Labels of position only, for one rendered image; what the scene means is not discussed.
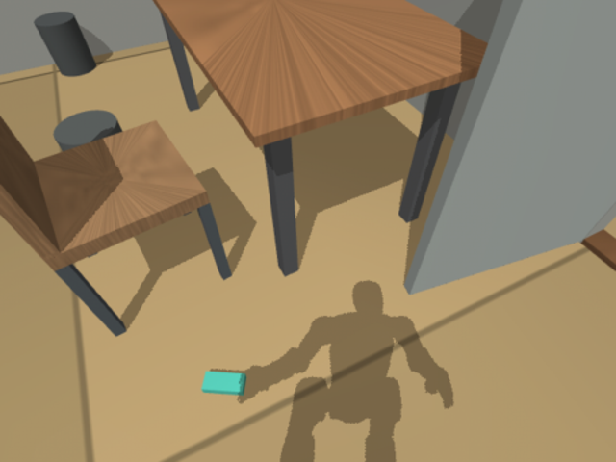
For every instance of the table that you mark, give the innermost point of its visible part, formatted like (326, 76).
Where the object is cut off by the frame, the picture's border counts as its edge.
(286, 67)

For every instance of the chair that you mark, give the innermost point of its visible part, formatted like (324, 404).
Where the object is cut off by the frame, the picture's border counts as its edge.
(73, 204)

